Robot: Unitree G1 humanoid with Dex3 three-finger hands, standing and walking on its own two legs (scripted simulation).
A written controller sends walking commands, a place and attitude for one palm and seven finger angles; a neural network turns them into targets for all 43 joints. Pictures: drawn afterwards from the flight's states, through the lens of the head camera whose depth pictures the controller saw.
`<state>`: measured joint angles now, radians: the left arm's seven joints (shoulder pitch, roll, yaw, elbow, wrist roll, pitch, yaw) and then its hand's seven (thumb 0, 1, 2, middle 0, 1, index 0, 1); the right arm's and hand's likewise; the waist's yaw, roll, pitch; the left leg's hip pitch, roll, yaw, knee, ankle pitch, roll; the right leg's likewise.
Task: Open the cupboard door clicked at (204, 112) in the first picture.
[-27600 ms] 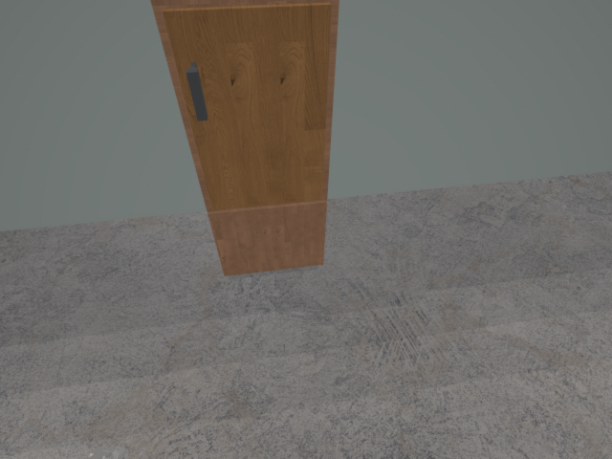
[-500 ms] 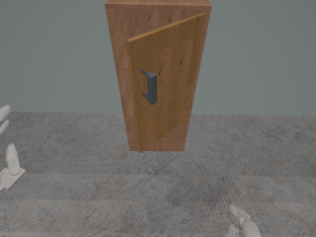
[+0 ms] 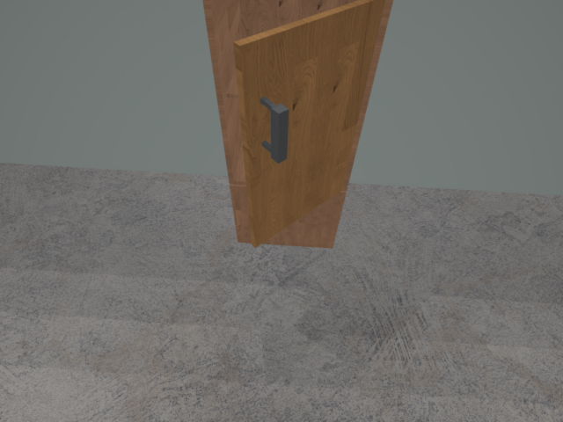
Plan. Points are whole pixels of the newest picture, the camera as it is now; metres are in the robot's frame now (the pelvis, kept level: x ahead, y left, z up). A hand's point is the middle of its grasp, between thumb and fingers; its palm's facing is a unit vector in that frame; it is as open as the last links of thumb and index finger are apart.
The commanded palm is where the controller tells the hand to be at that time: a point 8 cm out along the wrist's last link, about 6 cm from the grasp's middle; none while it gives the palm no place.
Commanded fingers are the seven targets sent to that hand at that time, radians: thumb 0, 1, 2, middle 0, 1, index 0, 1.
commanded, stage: let the arm hang, fingers relaxed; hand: left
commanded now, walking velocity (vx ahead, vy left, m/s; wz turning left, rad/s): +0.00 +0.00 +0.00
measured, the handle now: (272, 129) +0.63 +0.04 +0.05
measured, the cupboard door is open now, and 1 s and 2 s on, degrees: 43 43 43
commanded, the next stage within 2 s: look to check the result in 0.68 s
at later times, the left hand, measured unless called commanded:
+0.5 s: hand out of the picture -0.02 +0.18 -0.17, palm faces +0.03 -0.98 -0.17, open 7.4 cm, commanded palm none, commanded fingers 0.00 0.90 0.90 -0.20 -0.30 -0.20 -0.30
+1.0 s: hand out of the picture +0.00 +0.21 -0.17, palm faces +0.02 -0.98 -0.22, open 7.4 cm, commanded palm none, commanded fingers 0.00 0.90 0.90 -0.20 -0.30 -0.20 -0.30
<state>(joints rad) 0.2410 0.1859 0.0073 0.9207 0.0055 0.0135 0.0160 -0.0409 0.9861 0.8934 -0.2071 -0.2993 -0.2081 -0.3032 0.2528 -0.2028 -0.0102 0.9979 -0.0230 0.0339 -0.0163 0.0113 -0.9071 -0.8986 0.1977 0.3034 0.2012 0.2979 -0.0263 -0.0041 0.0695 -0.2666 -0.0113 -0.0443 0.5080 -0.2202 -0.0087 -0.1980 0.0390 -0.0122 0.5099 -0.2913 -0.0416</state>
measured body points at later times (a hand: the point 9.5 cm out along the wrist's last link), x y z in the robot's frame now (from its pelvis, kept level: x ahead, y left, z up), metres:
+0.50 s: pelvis -0.01 +0.02 +0.01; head +0.00 +0.01 +0.46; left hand -0.02 +0.23 -0.15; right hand -0.04 -0.20 -0.16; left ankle +0.03 +0.12 -0.74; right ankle -0.01 -0.09 -0.74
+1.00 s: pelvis +0.00 +0.03 +0.01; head +0.01 +0.02 +0.46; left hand +0.00 +0.26 -0.15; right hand +0.01 -0.20 -0.16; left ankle +0.03 +0.12 -0.74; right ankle -0.01 -0.09 -0.74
